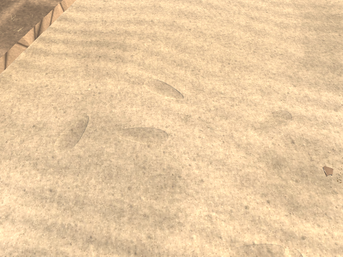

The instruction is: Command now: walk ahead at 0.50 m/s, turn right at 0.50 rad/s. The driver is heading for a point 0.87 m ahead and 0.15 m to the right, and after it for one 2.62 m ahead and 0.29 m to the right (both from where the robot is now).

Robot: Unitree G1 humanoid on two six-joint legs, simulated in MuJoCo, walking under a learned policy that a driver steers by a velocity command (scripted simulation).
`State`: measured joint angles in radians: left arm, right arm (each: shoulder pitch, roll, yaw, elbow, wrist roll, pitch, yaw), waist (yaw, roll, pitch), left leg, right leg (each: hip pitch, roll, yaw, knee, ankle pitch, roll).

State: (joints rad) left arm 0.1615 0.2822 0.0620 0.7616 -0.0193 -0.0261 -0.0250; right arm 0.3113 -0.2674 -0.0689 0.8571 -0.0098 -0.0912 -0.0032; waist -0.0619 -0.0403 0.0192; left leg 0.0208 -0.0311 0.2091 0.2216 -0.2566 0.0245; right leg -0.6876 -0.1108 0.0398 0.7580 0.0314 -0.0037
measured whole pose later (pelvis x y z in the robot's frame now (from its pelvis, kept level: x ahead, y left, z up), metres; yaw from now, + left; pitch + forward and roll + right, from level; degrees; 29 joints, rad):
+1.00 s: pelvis +0.56 -0.10 +0.01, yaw -22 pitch +2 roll +1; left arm 0.12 0.27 0.05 0.68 -0.01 -0.06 -0.01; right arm 0.37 -0.27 -0.04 0.87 0.01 -0.08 0.01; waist -0.09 -0.04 0.02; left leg -0.05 -0.06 0.02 0.23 -0.22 0.05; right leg -0.65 -0.10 0.05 0.67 -0.01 0.01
